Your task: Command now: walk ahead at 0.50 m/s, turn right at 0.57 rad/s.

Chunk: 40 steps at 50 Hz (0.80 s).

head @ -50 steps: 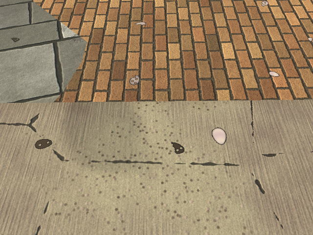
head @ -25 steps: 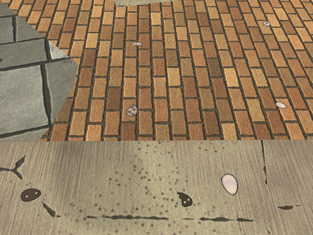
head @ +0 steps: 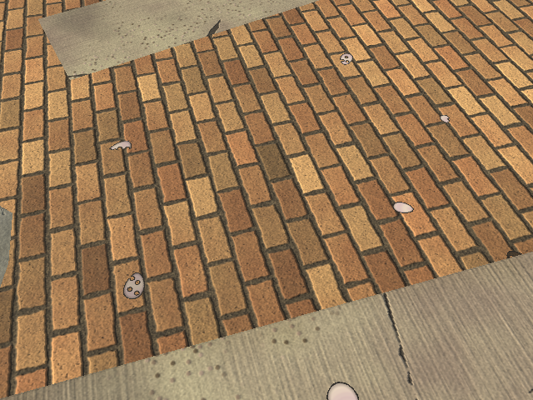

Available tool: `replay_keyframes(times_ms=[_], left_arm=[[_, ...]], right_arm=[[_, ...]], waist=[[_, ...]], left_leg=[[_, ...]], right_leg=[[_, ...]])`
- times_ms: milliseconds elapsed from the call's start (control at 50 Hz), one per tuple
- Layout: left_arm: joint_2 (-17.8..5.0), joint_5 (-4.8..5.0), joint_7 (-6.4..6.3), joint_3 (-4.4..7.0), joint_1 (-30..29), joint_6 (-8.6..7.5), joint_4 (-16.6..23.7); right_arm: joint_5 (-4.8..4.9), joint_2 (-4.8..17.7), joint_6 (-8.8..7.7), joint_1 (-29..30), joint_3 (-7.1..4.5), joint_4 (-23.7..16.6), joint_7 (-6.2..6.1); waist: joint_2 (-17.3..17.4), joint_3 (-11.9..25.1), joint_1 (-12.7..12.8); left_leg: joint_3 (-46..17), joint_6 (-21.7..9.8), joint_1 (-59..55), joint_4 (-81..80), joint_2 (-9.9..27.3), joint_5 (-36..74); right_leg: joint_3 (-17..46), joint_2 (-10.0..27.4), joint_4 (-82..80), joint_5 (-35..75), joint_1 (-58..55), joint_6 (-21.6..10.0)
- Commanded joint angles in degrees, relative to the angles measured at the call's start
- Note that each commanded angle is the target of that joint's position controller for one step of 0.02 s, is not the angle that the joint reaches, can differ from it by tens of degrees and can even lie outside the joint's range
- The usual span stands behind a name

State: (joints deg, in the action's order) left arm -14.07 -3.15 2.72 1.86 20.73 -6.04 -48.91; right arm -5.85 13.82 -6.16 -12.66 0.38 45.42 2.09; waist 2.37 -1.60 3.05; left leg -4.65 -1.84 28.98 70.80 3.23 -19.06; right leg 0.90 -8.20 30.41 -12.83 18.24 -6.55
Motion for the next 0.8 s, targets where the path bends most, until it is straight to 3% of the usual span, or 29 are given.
replay_keyframes(times_ms=[20, 60, 100, 160, 220, 260, 280, 300, 320, 340, 360, 380, 400, 420, 460, 500, 520, 560, 600, 640, 660, 680, 700, 720, 740, 760, 780, 800], left_arm=[[-3.37, -0.16, 0.39, -0.75, -9.19, -2.0, 5.88], [-6.37, -0.86, 1.08, -0.2, -9.42, -2.61, 6.57], [-9.03, -0.48, 2.38, 0.82, -3.96, -2.48, 4.99], [-9.8, -0.6, 3.77, 1.91, 5.3, -1.57, 2.77], [-9.32, -0.63, 3.19, 2.34, 5.23, -0.73, 2.58], [-9.77, -1.33, 2.77, 2.64, 2.36, -0.71, 2.79], [-7.32, -1.85, 2.54, 1.91, 1.08, -1.21, 3.16], [-1.1, -3.29, 2.09, 0.22, 10.4, -2.37, 3.43], [-3.01, -1.82, 2.52, 0.68, 6.07, -2.21, 3.93], [-4.36, -1.12, 1.86, 1.17, -2.69, -1.54, 6.02], [-4.27, -1.07, 0.31, 0.94, -4.86, -1.07, 5.78], [-4.58, -2.26, -0.61, 0.88, -3.56, -0.64, 5.1], [-3.35, -3.62, -0.8, 0.23, -5.3, -0.3, 5.34], [-2.26, -4.01, -0.73, -0.2, -6.99, 0.17, 5.95], [-2.17, -2.57, -0.56, -0.64, -9.24, 0.95, 6.87], [-1.37, -1.88, -0.08, -1.83, -11.0, 1.6, 7.2], [-1.0, -1.55, 0.16, -2.31, -12.95, 1.94, 7.66], [-2.68, -1.19, 0.11, -2.47, -15.23, 2.06, 8.43], [-4.69, -0.86, -0.66, -2.09, -17.59, 1.32, 9.29], [-5.72, -0.17, -1.38, -1.81, -19.79, 0.51, 10.2], [-7.3, 0.28, -1.78, -1.13, -19.21, -0.24, 10.69], [-9.87, 0.83, -2.29, 0.12, -14.1, -0.92, 9.76], [-13.48, 0.99, -2.95, 1.15, -4.11, -1.56, 8.36], [-11.93, 0.86, -2.97, 0.59, 6.2, -0.84, 6.51], [-8.99, 0.16, -3.44, 0.73, 6.47, -1.03, 5.91], [-7.31, 1.05, -3.68, 0.42, 1.78, -0.96, 6.12], [-3.4, 1.38, -4.18, -0.68, -1.51, -0.5, 7.03], [-0.83, 1.37, -4.31, -1.49, -2.61, -0.44, 6.65]], right_arm=[[0.64, 5.77, 0.91, -0.39, -0.49, -4.94, -2.03], [1.33, 4.53, 1.67, 2.01, 0.46, -5.91, -1.92], [1.73, 2.18, 2.52, 7.87, 1.66, -7.79, -1.19], [1.84, 3.75, 2.41, 13.35, 1.91, -8.85, -0.41], [2.57, 5.99, 1.23, 16.51, 1.37, -9.5, -1.23], [4.0, 9.17, 0.0, 10.4, 0.02, -7.54, -1.66], [4.2, 10.65, -0.94, -0.02, -0.8, -4.43, -1.63], [3.73, 13.67, -0.85, -13.18, -1.65, -1.26, -1.08], [2.59, 11.82, 0.25, -19.47, -1.34, 1.22, -0.59], [2.63, 10.68, -0.24, -16.52, -1.93, 1.65, -0.75], [2.77, 7.88, -0.22, -10.71, -1.23, 0.57, -1.01], [3.18, 3.48, 0.01, -6.86, 0.16, -0.07, -1.22], [3.46, 1.05, -0.07, -4.56, 0.74, -0.08, -1.44], [3.61, 0.76, -0.21, -2.51, 0.75, -0.62, -1.73], [3.63, 3.41, -1.06, -1.05, -0.64, -0.78, -1.41], [3.38, 7.19, -1.41, -0.61, -2.24, -0.6, 0.23], [3.36, 8.6, -1.35, -1.82, -2.93, 0.04, 1.21], [3.05, 9.61, -1.22, -4.48, -3.73, 0.75, 2.63], [3.11, 9.96, -1.19, -6.02, -4.16, 1.15, 2.99], [3.04, 9.36, -1.01, -8.01, -4.12, 2.08, 2.68], [2.89, 9.33, -1.01, -8.86, -4.03, 2.14, 2.22], [2.54, 8.85, -1.23, -7.97, -3.86, 1.78, 2.0], [2.14, 3.49, -1.72, -9.44, -2.24, 0.5, 2.03], [1.48, -1.93, -2.78, -14.16, -0.5, -0.75, 1.91], [2.22, 3.72, -2.58, -6.44, -2.03, 0.3, 1.73], [2.71, 3.78, -2.03, -5.46, -2.23, 0.76, 0.53], [2.32, 4.46, -1.56, -6.45, -2.55, 1.62, -0.25], [1.27, 2.67, -1.3, -5.47, -1.97, 1.3, -0.31]], waist=[[-3.65, 2.38, -5.4], [-2.21, 1.66, -4.79], [-3.53, 0.79, -1.8], [-4.19, 0.33, 2.26], [-5.55, 0.48, 1.73], [-5.31, 3.76, -2.32], [-1.51, 10.37, -6.22], [12.38, 26.14, -5.99], [9.97, 22.86, -10.54], [2.4, 8.29, -10.74], [0.65, 2.33, -8.59], [0.45, 4.47, -5.93], [0.13, 3.75, -4.47], [0.28, 4.6, -3.25], [-0.02, 4.55, -2.78], [-0.73, 3.24, -3.43], [-0.39, 2.5, -4.02], [-0.75, 1.59, -4.92], [0.22, 1.87, -5.31], [0.61, 2.21, -5.49], [0.24, 3.12, -4.93], [-0.51, 5.91, -1.99], [-9.28, 15.12, 1.32], [-20.08, 26.77, 2.92], [-9.1, 10.67, 5.48], [-8.05, 5.57, 2.67], [-7.04, 6.03, 0.59], [-6.91, 5.22, -1.02]], left_leg=[[-2.14, 1.25, 6.13, -4.83, 3.65, 3.04], [1.51, 3.22, 0.05, -16.42, 3.32, 9.2], [4.77, 4.65, -5.64, -27.01, 1.12, 12.96], [4.92, 4.63, -1.36, -35.81, -1.05, 18.0], [3.85, 1.9, -0.66, -42.39, -1.85, 17.13], [5.68, -2.63, -13.17, -42.71, -2.31, 21.6], [2.81, -7.63, -27.62, -40.01, 0.84, 26.12], [-18.23, -22.77, -53.89, -41.05, 14.49, 34.65], [-34.54, -24.3, -58.38, -50.27, 19.38, 16.07], [-30.02, -17.18, -47.74, -54.29, 17.19, -1.69], [-24.15, -14.94, -37.29, -57.08, 14.86, -6.55], [-20.74, -14.75, -32.03, -59.72, 13.08, -1.17], [-17.81, -14.68, -27.67, -61.57, 11.6, 4.93], [-15.54, -14.51, -24.88, -62.71, 10.12, 8.0], [-9.84, -14.31, -19.67, -63.28, 7.19, 11.01], [-5.13, -14.22, -11.39, -63.4, 4.47, 14.99], [-5.35, -14.37, -8.65, -63.06, 4.44, 15.97], [-8.54, -15.07, -9.66, -60.67, 6.56, 14.77], [-11.27, -15.29, -13.66, -57.09, 7.95, 18.3], [-12.4, -13.68, -15.96, -53.71, 7.77, 19.61], [-12.03, -11.85, -15.16, -50.89, 6.39, 21.33], [-10.19, -8.94, -10.65, -44.77, 3.43, 23.6], [-3.66, -3.56, -2.09, -28.13, -4.21, 15.25], [0.23, -0.46, 13.35, -13.5, -10.16, -14.44], [-2.08, -1.52, 20.84, -4.88, -4.25, -10.71], [-0.3, -1.99, 20.43, -1.46, -1.84, -5.54], [0.23, -1.9, 17.05, -2.47, 0.29, -2.26], [-0.27, -2.11, 14.46, -4.41, 1.89, 0.59]], right_leg=[[23.47, 16.65, -19.27, -2.67, 4.28, -11.79], [16.97, 12.97, -18.95, 3.01, 10.67, -10.23], [14.24, 10.72, -17.75, 7.52, 12.11, -9.41], [19.64, 14.66, -13.59, 11.82, -0.33, -10.84], [24.32, 17.3, -10.05, 15.2, -10.17, -8.99], [21.34, 14.6, -3.66, 26.29, -8.4, -4.46], [16.51, 9.78, 7.89, 28.42, -3.01, -0.46], [11.04, 0.28, 25.15, 4.16, 11.3, 4.87], [8.37, -2.21, 41.34, -20.94, 27.7, 6.66], [8.66, 2.48, 45.39, -15.7, 36.42, 4.82], [7.68, 6.28, 45.15, -9.39, 36.02, 4.04], [8.02, 9.13, 39.9, -4.73, 30.25, 3.36], [7.09, 11.43, 36.32, -3.11, 26.34, 3.46], [5.58, 12.32, 33.18, -4.81, 23.09, 4.26], [2.6, 12.71, 24.81, -7.77, 19.07, 6.95], [-0.69, 11.8, 14.36, -3.67, 10.68, 8.84], [-1.37, 11.28, 11.17, -1.78, 7.56, 9.18], [-0.37, 11.11, 6.7, 4.46, 7.0, 7.98], [-0.16, 10.53, 2.07, 8.38, 7.02, 6.21], [-1.07, 10.14, -1.74, 9.75, 3.51, 3.88], [-1.47, 10.04, -2.38, 10.92, -1.5, 1.86], [-0.59, 11.25, -1.03, 12.64, -11.66, -1.29], [9.8, 21.24, -1.95, 21.98, -29.01, -11.01], [33.81, 34.85, -9.91, 10.19, -47.28, -20.96], [32.31, 32.65, -14.63, -1.28, -34.9, -13.64], [24.54, 30.78, -16.23, -5.89, -26.12, -9.6], [20.53, 29.39, -18.0, -3.56, -21.88, -8.12], [15.68, 27.64, -19.1, 2.74, -18.69, -7.17]])
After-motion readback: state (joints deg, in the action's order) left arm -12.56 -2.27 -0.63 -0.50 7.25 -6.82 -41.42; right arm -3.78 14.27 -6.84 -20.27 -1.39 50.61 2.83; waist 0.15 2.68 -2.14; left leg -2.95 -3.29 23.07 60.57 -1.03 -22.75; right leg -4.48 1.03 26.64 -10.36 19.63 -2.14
